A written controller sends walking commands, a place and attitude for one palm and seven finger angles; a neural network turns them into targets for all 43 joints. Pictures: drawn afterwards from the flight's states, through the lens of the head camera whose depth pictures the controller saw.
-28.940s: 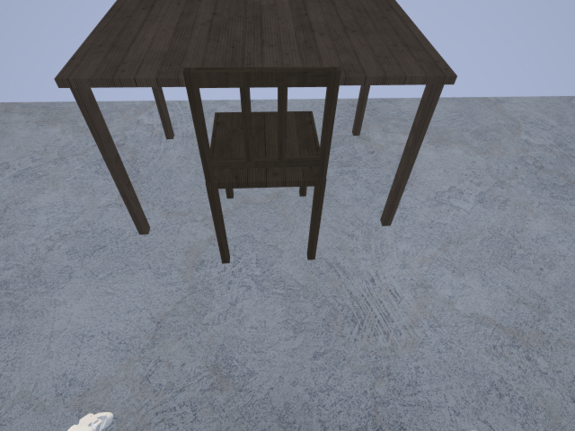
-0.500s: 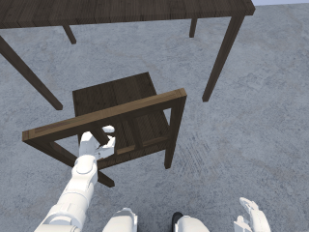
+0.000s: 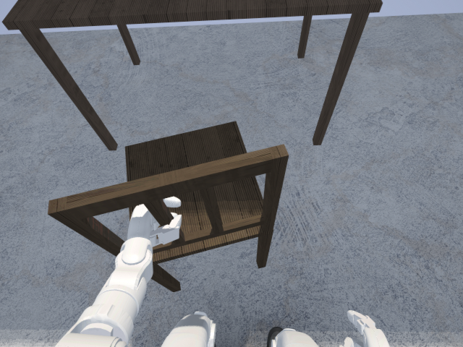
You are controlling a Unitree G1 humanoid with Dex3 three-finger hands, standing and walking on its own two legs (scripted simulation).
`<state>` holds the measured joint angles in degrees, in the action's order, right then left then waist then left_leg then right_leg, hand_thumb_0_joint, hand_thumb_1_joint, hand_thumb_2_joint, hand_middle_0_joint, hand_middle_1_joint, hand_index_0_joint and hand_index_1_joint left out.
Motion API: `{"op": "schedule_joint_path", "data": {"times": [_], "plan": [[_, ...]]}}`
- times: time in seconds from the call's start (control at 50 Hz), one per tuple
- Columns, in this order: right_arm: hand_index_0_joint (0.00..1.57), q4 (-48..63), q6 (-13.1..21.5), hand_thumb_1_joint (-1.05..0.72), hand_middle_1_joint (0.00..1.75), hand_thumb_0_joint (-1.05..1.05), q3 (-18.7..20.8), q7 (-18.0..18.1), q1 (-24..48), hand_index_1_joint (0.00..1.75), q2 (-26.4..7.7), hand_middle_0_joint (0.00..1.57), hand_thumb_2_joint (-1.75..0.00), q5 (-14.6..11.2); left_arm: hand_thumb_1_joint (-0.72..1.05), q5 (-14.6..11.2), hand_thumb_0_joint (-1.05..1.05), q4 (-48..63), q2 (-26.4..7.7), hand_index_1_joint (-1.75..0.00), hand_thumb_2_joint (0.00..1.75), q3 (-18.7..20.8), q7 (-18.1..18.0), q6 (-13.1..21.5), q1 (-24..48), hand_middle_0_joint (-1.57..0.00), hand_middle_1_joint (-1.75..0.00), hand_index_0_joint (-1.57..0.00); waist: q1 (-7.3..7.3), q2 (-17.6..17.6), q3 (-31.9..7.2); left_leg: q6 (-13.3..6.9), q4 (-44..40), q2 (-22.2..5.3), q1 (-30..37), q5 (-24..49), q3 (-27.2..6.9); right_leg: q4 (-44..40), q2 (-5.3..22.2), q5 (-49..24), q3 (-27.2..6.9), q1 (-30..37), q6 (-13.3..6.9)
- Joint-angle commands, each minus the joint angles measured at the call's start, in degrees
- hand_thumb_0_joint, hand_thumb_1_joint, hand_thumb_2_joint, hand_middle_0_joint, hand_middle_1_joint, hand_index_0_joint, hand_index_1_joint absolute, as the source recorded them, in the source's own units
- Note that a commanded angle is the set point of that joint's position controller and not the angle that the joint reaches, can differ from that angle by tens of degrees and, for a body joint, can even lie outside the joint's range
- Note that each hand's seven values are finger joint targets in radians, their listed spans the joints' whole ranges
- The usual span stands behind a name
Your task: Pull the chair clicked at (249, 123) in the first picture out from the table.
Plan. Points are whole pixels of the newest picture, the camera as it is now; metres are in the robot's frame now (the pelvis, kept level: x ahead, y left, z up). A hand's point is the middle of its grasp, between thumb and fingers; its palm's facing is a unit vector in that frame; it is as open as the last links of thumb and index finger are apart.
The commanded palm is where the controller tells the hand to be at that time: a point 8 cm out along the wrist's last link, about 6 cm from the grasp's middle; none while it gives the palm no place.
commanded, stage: stop walking, hand still on the chair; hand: left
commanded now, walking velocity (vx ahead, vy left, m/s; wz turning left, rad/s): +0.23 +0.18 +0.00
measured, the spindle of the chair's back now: (167, 221) +0.35 +0.16 -0.10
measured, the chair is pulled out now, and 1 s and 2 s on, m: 0.51 0.64 0.64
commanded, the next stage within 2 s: open the thumb and straighten the fingers in 0.90 s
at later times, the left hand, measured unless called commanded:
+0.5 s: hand (155, 294) +0.20 +0.16 -0.07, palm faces +0.01 -0.99 -0.15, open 5.7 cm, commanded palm +0.19 +0.20 -0.06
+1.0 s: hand (153, 296) +0.20 +0.16 -0.07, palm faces +0.03 -0.99 -0.16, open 5.7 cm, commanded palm +0.18 +0.21 -0.05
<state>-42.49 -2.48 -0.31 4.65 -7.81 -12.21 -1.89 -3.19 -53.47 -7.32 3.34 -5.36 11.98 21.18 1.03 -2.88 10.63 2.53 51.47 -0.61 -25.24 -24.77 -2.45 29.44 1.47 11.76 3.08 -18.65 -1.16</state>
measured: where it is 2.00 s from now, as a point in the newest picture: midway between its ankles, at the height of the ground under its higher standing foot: outside the picture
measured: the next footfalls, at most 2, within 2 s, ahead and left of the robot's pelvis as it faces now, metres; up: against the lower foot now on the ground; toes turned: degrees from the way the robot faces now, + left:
left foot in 0.16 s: -0.07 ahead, +0.15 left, +0.00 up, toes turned +4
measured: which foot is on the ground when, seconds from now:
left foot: up 0.00-0.14, down 0.16-1.00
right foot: down 0.00-1.00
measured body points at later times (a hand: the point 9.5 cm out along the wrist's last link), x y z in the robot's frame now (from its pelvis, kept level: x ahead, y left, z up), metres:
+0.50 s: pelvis -0.06 +0.03 +0.00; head -0.05 +0.02 +0.45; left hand +0.20 +0.21 -0.06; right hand +0.03 -0.20 -0.13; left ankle -0.11 +0.15 -0.74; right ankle -0.02 -0.09 -0.74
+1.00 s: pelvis -0.06 +0.03 +0.00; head -0.04 +0.02 +0.45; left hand +0.19 +0.21 -0.06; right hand +0.08 -0.23 -0.10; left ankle -0.11 +0.15 -0.74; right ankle -0.02 -0.09 -0.74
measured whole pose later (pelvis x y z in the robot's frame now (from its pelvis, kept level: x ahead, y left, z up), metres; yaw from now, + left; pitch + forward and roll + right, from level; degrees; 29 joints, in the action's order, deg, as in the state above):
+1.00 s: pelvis -0.06 +0.03 +0.00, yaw +0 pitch -1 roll +0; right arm -38.6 -1.2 0.1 6.4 -10.6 -13.3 -1.7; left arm -2.2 -39.0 -7.2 -3.3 -5.9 6.8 2.3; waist 1.2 -0.2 3.5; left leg 0.7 24.6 -1.7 -5.9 -17.5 3.9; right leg 25.9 1.5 10.0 2.6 -14.8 -0.1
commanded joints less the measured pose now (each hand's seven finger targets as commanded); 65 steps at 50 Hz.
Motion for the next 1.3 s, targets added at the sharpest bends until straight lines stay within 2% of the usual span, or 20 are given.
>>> {"op": "schedule_joint_path", "data": {"times": [0.0, 0.06, 0.12, 0.16, 0.2, 0.3, 0.34, 0.4, 0.46, 0.56, 0.72, 0.92, 0.98, 1.0, 1.02, 1.06, 1.12, 1.2, 1.22, 1.28], "plan": [[0.20, 8.5, 2.9, -0.90, 0.30, 0.00, 2.1, 1.3, -0.2, 0.30, -7.2, 0.20, -0.90, -0.1, 0.90, 2.9, 0.00, 16.1, -13.6, -1.45, 0.90, 1.7, -0.8, 1.0, 13.8, -0.50, -1.45, -0.50, -0.96, 10.8, -27.4, -0.5, -1.4, -0.3, 4.8, -3.1, -1.7, -3.6, 18.8, -34.0, -10.7, 17.4, -6.2], [0.20, 8.9, 3.7, -0.90, 0.30, 0.00, 1.9, 2.1, -1.8, 0.30, -7.3, 0.20, -0.90, 0.0, 0.90, 2.0, 0.00, 17.3, -11.0, -1.45, 0.90, 0.5, -0.8, -1.1, 11.2, -0.50, -1.45, -0.50, -0.79, 13.3, -26.2, -1.6, -15.1, -0.1, 8.7, -1.1, 2.2, -5.7, 17.4, -20.3, -10.6, 17.2, -5.4], [0.20, 9.3, 4.2, -0.90, 0.30, 0.00, 2.4, 2.8, -3.5, 0.30, -7.9, 0.20, -0.90, 0.7, 0.90, 1.7, 0.00, 22.2, -8.3, -1.45, 0.90, -2.2, -0.3, -2.2, 12.2, -0.50, -1.45, -0.50, 0.34, 7.8, -25.3, -3.1, -33.4, -2.4, 19.0, 11.6, 3.4, -3.1, 11.8, -3.0, -8.6, 13.3, -1.5], [0.20, 10.4, 4.2, -0.90, 0.30, 0.00, 3.0, 2.9, -3.8, 0.30, -9.3, 0.20, -0.90, 0.8, 0.90, 1.4, 0.00, 24.4, -5.9, -1.45, 0.90, -3.9, 0.0, -2.8, 12.3, -0.50, -1.45, -0.50, -0.93, -6.9, -23.1, -6.6, -37.8, -10.4, 20.0, 15.0, -2.5, 4.4, 3.7, 3.3, -2.9, 8.8, 1.4], [0.20, 10.6, 3.8, -0.90, 0.30, 0.00, 1.9, 1.7, -0.8, 0.30, -7.2, 0.20, -0.90, 0.8, 0.90, 2.1, 0.00, 23.8, -2.7, -1.45, 0.90, -7.1, 0.4, -3.1, 14.4, -0.50, -1.45, -0.50, -0.32, -16.1, -20.8, -9.9, -35.7, -13.3, 14.9, 19.7, -6.5, 9.4, 1.7, 10.0, 0.8, 8.3, 1.7], [0.20, 9.8, 3.7, -0.90, 0.30, 0.00, 3.1, 0.2, -5.1, 0.30, -8.8, 0.20, -0.90, 0.3, 0.90, 2.4, 0.00, 22.4, -3.6, -1.45, 0.90, -6.7, 0.7, -2.7, 8.8, -0.50, -1.45, -0.50, 0.38, 4.4, -20.2, -6.2, -23.8, -7.5, 17.5, 24.4, -0.3, -9.1, 3.0, -4.9, -3.5, 16.5, -0.3], [0.20, 8.8, 4.1, -0.90, 0.30, 0.00, 3.3, 0.7, -5.3, 0.30, -8.6, 0.20, -0.90, -0.1, 0.90, 2.6, 0.00, 20.9, -5.2, -1.45, 0.90, -6.4, 0.5, -2.7, 5.9, -0.50, -1.45, -0.50, 1.14, 5.9, -19.5, -4.0, -26.4, -4.8, 14.6, 11.6, 1.9, -8.7, 6.0, -1.1, -7.0, 15.8, -1.8], [0.20, 8.7, 4.2, -0.90, 0.30, 0.00, 2.2, 1.3, -4.4, 0.30, -7.5, 0.20, -0.90, 0.4, 0.90, 2.2, 0.00, 20.6, -4.8, -1.45, 0.90, -6.4, -0.2, -2.7, 4.0, -0.50, -1.45, -0.50, 0.49, 2.4, -15.0, -4.7, -32.1, -5.2, 15.7, 1.9, 1.9, -8.8, 3.5, 15.3, -6.9, 6.2, -1.1], [0.20, 8.1, 4.8, -0.90, 0.30, 0.00, 1.7, 1.5, -4.0, 0.30, -7.3, 0.20, -0.90, 0.8, 0.90, 2.6, 0.00, 20.5, -6.1, -1.45, 0.90, -4.8, -0.8, -2.3, -0.9, -0.50, -1.45, -0.50, -0.27, -2.8, -13.7, -5.9, -34.1, -7.6, 14.7, 6.1, -0.5, -5.1, 1.7, 8.3, -4.3, 5.9, -0.2], [0.20, 8.1, 5.3, -0.90, 0.30, 0.00, 2.0, 1.8, -3.9, 0.30, -7.4, 0.20, -0.90, 0.8, 0.90, 2.5, 0.00, 20.4, -6.2, -1.45, 0.90, -4.5, -0.7, -1.9, -5.8, -0.50, -1.45, -0.50, 0.09, 7.0, -14.6, -4.0, -30.3, -5.9, 15.5, 14.9, 1.4, -7.1, 4.3, -4.7, -7.1, 9.3, -0.5], [0.20, 9.0, 4.9, -0.90, 0.30, 0.00, 2.3, 1.9, -2.7, 0.30, -7.2, 0.20, -0.90, 0.7, 0.90, 2.6, 0.00, 24.1, -5.8, -1.45, 0.90, -5.0, -0.6, -1.0, -7.9, -0.50, -1.45, -0.50, 0.39, 4.8, -20.2, -3.0, -28.6, -6.3, 19.5, 25.0, 2.1, -4.2, 5.8, -21.1, -7.1, 12.8, -1.0], [0.20, 10.6, 3.5, -0.90, 0.30, 0.00, 2.1, 2.4, -1.3, 0.30, -7.1, 0.20, -0.90, 0.4, 0.90, 2.2, 0.00, 25.2, -5.7, -1.45, 0.90, -5.3, -0.9, -2.3, -8.1, -0.50, -1.45, -0.50, 0.20, 2.8, -19.5, -2.9, -30.1, -6.2, 18.2, 20.2, 1.9, -5.7, 6.1, -16.2, -7.0, 12.5, -0.7], [0.20, 10.9, 3.2, -0.90, 0.30, 0.00, 2.1, 2.5, -1.2, 0.30, -7.3, 0.20, -0.90, 0.5, 0.90, 2.3, 0.00, 28.6, -10.0, -1.45, 0.90, -1.6, -1.5, -2.3, -6.1, -0.50, -1.45, -0.50, -0.20, 2.1, -18.8, -3.1, -30.6, -6.1, 17.3, 18.0, 1.9, -6.9, 6.0, -13.5, -7.3, 12.5, -0.5], [0.20, 10.7, 4.0, -0.90, 0.30, 0.00, 2.2, 0.7, -1.4, 0.30, -9.0, 0.20, -0.90, -2.2, 0.78, -1.7, 0.00, 22.3, -2.1, -1.45, 0.84, -6.6, 0.1, -4.2, -11.2, -0.50, -1.45, -0.50, 3.35, 9.6, -16.9, -3.0, -29.2, -3.3, 8.2, 16.0, 3.2, -3.5, 3.3, -9.9, -0.8, 9.2, 0.2], [0.20, 11.3, 4.8, -0.90, 0.30, 0.00, 2.4, -0.1, -0.7, 0.30, -9.6, 0.20, -0.90, -2.1, 0.66, -1.8, 0.00, 26.7, -5.3, -1.45, 0.78, -4.1, 0.9, -3.2, -7.8, -0.50, -1.45, -0.50, 1.81, 11.0, -17.6, -3.3, -27.6, -3.1, 5.8, 15.0, 3.5, -2.4, 2.9, -8.8, -1.1, 7.8, 0.1], [0.20, 11.7, 5.7, -0.90, 0.30, 0.00, 2.9, -0.9, -1.0, 0.30, -9.5, 0.20, -0.90, -1.8, 0.42, -1.5, 0.00, 30.7, -8.8, -1.45, 0.67, -1.8, 1.4, -2.5, -6.8, -0.50, -1.45, -0.50, 1.58, 4.5, -20.4, -3.2, -26.2, -2.2, 5.8, 14.2, 4.0, -1.4, 2.9, -7.4, -1.5, 7.3, 0.1], [0.20, 12.5, 7.5, -0.90, 0.30, 0.00, 2.5, -1.9, -1.5, 0.30, -8.7, 0.20, -0.90, -1.0, 0.05, 0.0, 0.00, 34.1, -5.5, -1.45, 0.49, -5.7, 2.2, -2.8, -7.0, -0.50, -1.45, -0.50, 1.51, -2.9, -22.9, -2.8, -23.7, -1.3, 5.3, 15.2, 4.3, 0.7, 2.5, -6.6, -0.8, 4.1, -0.3], [0.20, 12.9, 8.2, -0.90, 0.30, 0.00, 2.7, -2.4, -2.7, 0.30, -9.5, 0.20, -0.90, -1.0, -0.43, -0.1, 0.00, 33.0, -5.5, -1.38, 0.26, -5.0, 2.2, -5.9, -7.5, -0.47, -1.38, -0.47, 1.91, 1.9, -24.5, -2.9, -21.3, -1.1, 1.5, 12.4, 3.6, 3.0, 1.9, -4.1, -0.2, 2.0, 0.2], [0.20, 13.0, 8.2, -0.90, 0.30, 0.00, 2.9, -2.2, -3.0, 0.30, -10.2, 0.20, -0.90, -0.9, -0.55, -0.3, 0.00, 33.6, -11.1, -1.30, 0.20, 0.4, 1.8, -6.5, -6.8, -0.45, -1.30, -0.45, 1.17, 2.7, -25.9, -3.0, -21.0, -1.0, 0.2, 11.7, 3.5, 3.5, 1.9, -3.7, -0.6, 2.8, 0.3], [0.20, 14.2, 8.7, -0.90, 0.30, 0.00, 2.8, -1.8, -3.1, 0.30, -10.2, 0.20, -0.90, -0.8, -0.55, -1.4, 0.00, 34.9, -8.9, -1.09, 0.20, -0.3, 2.3, -8.4, -9.3, -0.38, -1.09, -0.38, 0.97, 5.8, -27.6, -3.1, -19.9, -0.6, -1.8, 11.9, 3.6, 5.0, 1.9, -4.6, -0.5, 3.8, 0.6]]}}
